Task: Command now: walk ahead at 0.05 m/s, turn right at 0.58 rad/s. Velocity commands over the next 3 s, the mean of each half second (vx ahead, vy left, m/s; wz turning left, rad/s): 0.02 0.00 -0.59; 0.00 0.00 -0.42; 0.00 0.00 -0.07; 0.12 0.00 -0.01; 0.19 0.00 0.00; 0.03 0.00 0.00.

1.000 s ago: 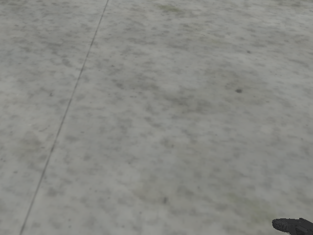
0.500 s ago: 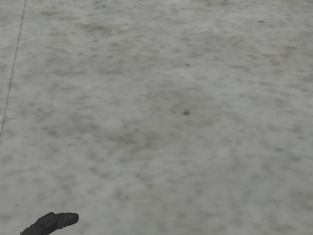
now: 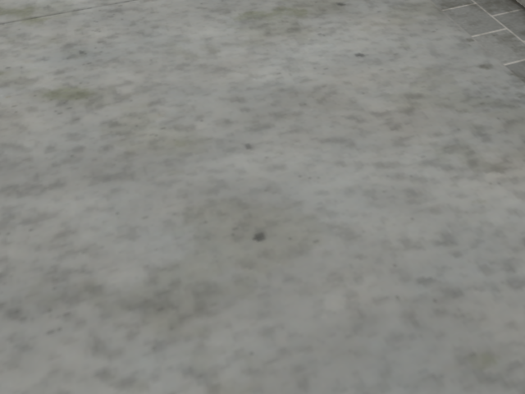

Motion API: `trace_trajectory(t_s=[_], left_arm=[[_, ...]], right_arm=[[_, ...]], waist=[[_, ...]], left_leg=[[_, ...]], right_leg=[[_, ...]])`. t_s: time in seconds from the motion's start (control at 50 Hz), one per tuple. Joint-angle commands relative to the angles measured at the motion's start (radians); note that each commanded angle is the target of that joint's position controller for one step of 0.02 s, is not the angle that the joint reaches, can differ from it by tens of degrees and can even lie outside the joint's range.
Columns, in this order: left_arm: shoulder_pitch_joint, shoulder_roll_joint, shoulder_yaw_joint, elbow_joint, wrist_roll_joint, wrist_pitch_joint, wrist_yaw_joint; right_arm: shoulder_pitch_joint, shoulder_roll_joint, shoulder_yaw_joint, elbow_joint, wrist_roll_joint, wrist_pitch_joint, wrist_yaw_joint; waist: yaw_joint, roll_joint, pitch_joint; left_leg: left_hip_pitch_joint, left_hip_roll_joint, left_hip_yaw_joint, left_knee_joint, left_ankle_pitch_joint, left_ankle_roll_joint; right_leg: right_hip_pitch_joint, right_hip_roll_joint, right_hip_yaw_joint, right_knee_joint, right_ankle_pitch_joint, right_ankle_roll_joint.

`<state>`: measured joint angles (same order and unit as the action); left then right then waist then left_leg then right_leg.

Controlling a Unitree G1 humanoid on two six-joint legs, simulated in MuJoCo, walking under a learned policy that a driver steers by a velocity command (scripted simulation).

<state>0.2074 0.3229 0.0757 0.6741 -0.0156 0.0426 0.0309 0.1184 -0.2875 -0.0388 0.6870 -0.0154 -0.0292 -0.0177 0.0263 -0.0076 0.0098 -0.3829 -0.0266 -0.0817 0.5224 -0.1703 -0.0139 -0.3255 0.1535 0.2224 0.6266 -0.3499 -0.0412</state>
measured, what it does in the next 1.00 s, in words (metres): steps on the spot, turning right: right foot, then left foot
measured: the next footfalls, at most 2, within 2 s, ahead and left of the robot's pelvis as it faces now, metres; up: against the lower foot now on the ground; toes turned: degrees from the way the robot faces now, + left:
right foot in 0.38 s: +0.02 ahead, -0.14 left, +0.00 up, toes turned -15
left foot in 0.86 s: +0.11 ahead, +0.06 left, +0.00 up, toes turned -31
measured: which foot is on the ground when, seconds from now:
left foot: down 0.00-0.38, up 0.40-0.84, down 0.86-1.00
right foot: up 0.00-0.36, down 0.38-0.86, up 0.88-1.00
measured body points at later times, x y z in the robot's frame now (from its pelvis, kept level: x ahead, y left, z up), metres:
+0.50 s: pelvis +0.00 -0.04 +0.01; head +0.03 -0.08 +0.45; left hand +0.23 +0.19 -0.07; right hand +0.06 -0.36 -0.11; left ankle +0.04 +0.12 -0.66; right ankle -0.01 -0.13 -0.73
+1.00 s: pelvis +0.02 -0.02 +0.01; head +0.05 -0.01 +0.46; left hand +0.29 +0.15 -0.09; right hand +0.02 -0.32 -0.08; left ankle +0.08 +0.08 -0.73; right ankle -0.06 -0.13 -0.69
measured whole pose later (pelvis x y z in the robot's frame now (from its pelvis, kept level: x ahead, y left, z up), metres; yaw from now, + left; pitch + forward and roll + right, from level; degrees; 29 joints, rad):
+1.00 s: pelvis +0.02 -0.02 +0.01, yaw -29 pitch +0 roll +0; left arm 0.15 0.31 0.07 0.68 0.00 0.05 0.03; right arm 0.17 -0.24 -0.05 0.70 -0.02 -0.02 0.00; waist -0.01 -0.04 0.03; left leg -0.23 -0.01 -0.02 0.48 -0.25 0.02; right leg -0.37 0.08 0.15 0.86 -0.51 0.07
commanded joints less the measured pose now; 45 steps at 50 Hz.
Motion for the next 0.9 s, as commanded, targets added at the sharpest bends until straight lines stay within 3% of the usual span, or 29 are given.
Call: trace_trajectory(t_s=[0.02, 0.04, 0.06, 0.1, 0.14, 0.22, 0.28, 0.32, 0.36, 0.38, 0.4, 0.42, 0.44, 0.46, 0.48, 0.5, 0.56, 0.64, 0.68, 0.78, 0.82, 0.84, 0.86, 0.88, 0.9], left_arm=[[0.074, 0.122, 0.027, -0.078, 0.012, -0.024, 0.002], [0.072, 0.18, 0.048, -0.06, 0.004, -0.021, 0.001], [0.062, 0.178, 0.055, -0.042, -0.003, -0.008, 0.005], [0.049, 0.134, 0.048, -0.042, -0.007, 0.019, 0.008], [0.014, 0.085, 0.035, -0.064, -0.013, 0.022, 0.004], [-0.048, 0.059, 0.022, -0.104, -0.006, 0.016, -0.01], [-0.049, 0.07, 0.025, -0.113, -0.004, 0.019, -0.026], [-0.037, 0.08, 0.032, -0.115, -0.004, 0.023, -0.036], [0.022, 0.079, 0.041, -0.095, -0.002, 0.024, -0.045], [0.058, 0.101, 0.052, -0.082, 0.001, 0.023, -0.039], [0.087, 0.198, 0.078, -0.09, 0.0, 0.018, -0.023], [0.07, 0.28, 0.088, -0.117, 0.029, 0.004, -0.023], [0.078, 0.223, 0.074, -0.114, 0.047, -0.019, -0.029], [0.038, 0.192, 0.06, -0.104, 0.04, -0.034, -0.026], [-0.016, 0.167, 0.055, -0.106, 0.021, -0.038, -0.021], [-0.051, 0.143, 0.045, -0.109, 0.003, -0.036, -0.015], [-0.053, 0.129, 0.034, -0.109, 0.011, -0.028, -0.001], [-0.034, 0.148, 0.042, -0.1, 0.006, -0.021, 0.008], [-0.038, 0.159, 0.046, -0.102, 0.008, -0.016, 0.007], [-0.06, 0.141, 0.034, -0.095, 0.012, -0.006, -0.007], [-0.086, 0.126, 0.026, -0.092, 0.005, -0.002, -0.008], [-0.096, 0.11, 0.018, -0.09, -0.001, -0.002, -0.006], [-0.06, 0.081, 0.009, -0.083, 0.007, -0.006, -0.004], [0.006, 0.044, -0.002, -0.075, 0.031, -0.013, -0.004], [-0.024, 0.079, 0.012, -0.086, 0.021, -0.019, 0.0]], right_arm=[[0.086, -0.211, -0.068, -0.057, -0.03, -0.002, -0.008], [0.073, -0.165, -0.055, -0.067, -0.021, -0.001, -0.009], [0.039, -0.13, -0.048, -0.072, -0.012, 0.003, -0.011], [-0.008, -0.114, -0.041, -0.078, 0.003, 0.014, -0.017], [-0.003, -0.124, -0.047, -0.072, -0.005, 0.025, -0.022], [0.017, -0.16, -0.067, -0.058, 0.0, 0.038, -0.026], [0.006, -0.185, -0.079, -0.051, 0.012, 0.041, -0.017], [0.004, -0.195, -0.084, -0.042, 0.024, 0.04, -0.011], [-0.011, -0.19, -0.085, -0.032, 0.042, 0.04, -0.011], [0.034, -0.157, -0.077, -0.01, 0.041, 0.038, -0.008], [0.063, -0.096, -0.06, -0.015, 0.006, 0.038, -0.001], [-0.021, -0.087, -0.052, -0.087, -0.013, 0.035, -0.009], [-0.079, -0.129, -0.066, -0.088, -0.001, 0.033, -0.017], [-0.072, -0.14, -0.073, -0.082, 0.013, 0.034, -0.019], [-0.041, -0.139, -0.079, -0.057, 0.011, 0.037, -0.025], [-0.027, -0.148, -0.083, -0.049, 0.004, 0.04, -0.031], [0.001, -0.124, -0.08, -0.043, 0.01, 0.035, -0.022], [-0.044, -0.094, -0.068, -0.061, 0.013, 0.031, -0.015], [-0.053, -0.092, -0.066, -0.066, 0.015, 0.027, -0.009], [-0.026, -0.096, -0.063, -0.065, 0.024, 0.017, 0.01], [0.007, -0.083, -0.06, -0.058, 0.024, 0.009, 0.02], [0.036, -0.074, -0.058, -0.05, 0.017, 0.003, 0.023], [0.043, -0.102, -0.06, -0.054, 0.0, 0.0, 0.021], [0.032, -0.169, -0.067, -0.075, -0.018, 0.002, 0.015], [0.01, -0.148, -0.056, -0.063, -0.038, -0.001, 0.018]], waist=[[-0.016, 0.282, -0.166], [-0.02, 0.187, -0.147], [-0.013, 0.131, -0.118], [-0.007, 0.131, -0.075], [-0.021, 0.167, -0.058], [-0.056, 0.2, -0.105], [-0.059, 0.212, -0.111], [-0.051, 0.21, -0.102], [-0.01, 0.187, -0.098], [-0.003, 0.126, -0.098], [-0.02, -0.131, -0.089], [-0.001, -0.311, -0.078], [0.049, -0.194, -0.111], [0.015, -0.162, -0.085], [-0.012, -0.119, -0.075], [-0.023, -0.126, -0.069], [-0.037, -0.131, -0.104], [-0.013, -0.13, -0.094], [-0.006, -0.139, -0.089], [0.004, -0.148, -0.098], [-0.024, -0.14, -0.098], [-0.049, -0.128, -0.095], [-0.039, -0.072, -0.103], [0.016, 0.136, -0.122], [0.019, 0.263, -0.068]], left_leg=[[0.354, 0.481, -0.494, -0.163, 0.596, 0.307], [0.331, 0.445, -0.406, -0.15, 0.55, 0.301], [0.305, 0.371, -0.29, -0.139, 0.484, 0.251], [0.252, 0.301, -0.163, -0.155, 0.394, 0.206], [0.237, 0.258, -0.074, -0.185, 0.365, 0.205], [0.291, 0.304, -0.025, -0.188, 0.377, 0.233], [0.268, 0.326, 0.009, -0.188, 0.337, 0.229], [0.262, 0.34, 0.018, -0.169, 0.288, 0.214], [0.212, 0.322, 0.062, -0.097, 0.208, 0.158], [0.131, 0.287, 0.113, -0.01, 0.108, 0.093], [-0.08, 0.179, 0.225, 0.252, -0.177, -0.012], [-0.301, 0.04, 0.167, 0.48, -0.496, -0.066], [-0.303, 0.054, 0.045, 0.612, -0.492, -0.058], [-0.3, 0.068, 0.019, 0.639, -0.408, -0.043], [-0.297, 0.077, 0.011, 0.62, -0.328, -0.043], [-0.292, 0.077, 0.009, 0.606, -0.278, -0.051], [-0.219, 0.04, 0.022, 0.608, -0.193, -0.071], [-0.195, 0.022, 0.009, 0.398, -0.175, -0.081], [-0.148, 0.012, 0.001, 0.32, -0.189, -0.079], [-0.006, 0.011, 0.021, 0.178, -0.214, -0.057], [0.077, 0.01, 0.035, 0.026, -0.137, -0.036], [0.16, 0.014, 0.042, -0.116, -0.007, -0.018], [0.25, 0.091, -0.02, -0.162, 0.125, 0.01], [0.318, 0.266, -0.192, -0.176, 0.341, 0.085], [0.199, 0.374, -0.34, -0.214, 0.353, 0.248]], right_leg=[[-0.266, -0.02, -0.054, 0.404, -0.353, 0.059], [-0.28, -0.066, -0.051, 0.537, -0.288, 0.085], [-0.289, -0.086, -0.067, 0.584, -0.221, 0.106], [-0.287, -0.11, -0.1, 0.603, -0.134, 0.135], [-0.263, -0.118, -0.161, 0.514, -0.081, 0.146], [-0.186, -0.167, -0.198, 0.31, -0.056, 0.142], [-0.088, -0.175, -0.237, 0.174, -0.028, 0.117], [-0.04, -0.172, -0.257, 0.075, 0.004, 0.089], [0.082, -0.146, -0.289, -0.116, 0.137, 0.036], [0.193, -0.14, -0.253, -0.201, 0.226, 0.0], [0.334, -0.333, 0.031, -0.283, 0.485, -0.08], [0.307, -0.537, 0.314, -0.289, 0.629, -0.287], [0.274, -0.515, 0.287, -0.306, 0.555, -0.318], [0.249, -0.456, 0.199, -0.302, 0.501, -0.263], [0.238, -0.4, 0.143, -0.293, 0.439, -0.207], [0.23, -0.38, 0.121, -0.288, 0.456, -0.183], [0.203, -0.338, 0.091, -0.278, 0.523, -0.187], [0.229, -0.326, 0.142, -0.264, 0.441, -0.186], [0.204, -0.325, 0.182, -0.258, 0.393, -0.191], [0.163, -0.328, 0.235, -0.215, 0.456, -0.189], [0.15, -0.304, 0.24, -0.184, 0.467, -0.164], [0.118, -0.277, 0.229, -0.171, 0.419, -0.131], [0.065, -0.235, 0.195, -0.136, 0.289, -0.075], [-0.012, -0.12, 0.064, 0.024, 0.02, -0.011], [-0.059, -0.068, -0.029, 0.072, -0.2, 0.041]])
Over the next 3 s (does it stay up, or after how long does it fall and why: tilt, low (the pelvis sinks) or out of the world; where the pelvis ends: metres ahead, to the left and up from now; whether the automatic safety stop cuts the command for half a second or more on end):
stays up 0.26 -0.15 0.01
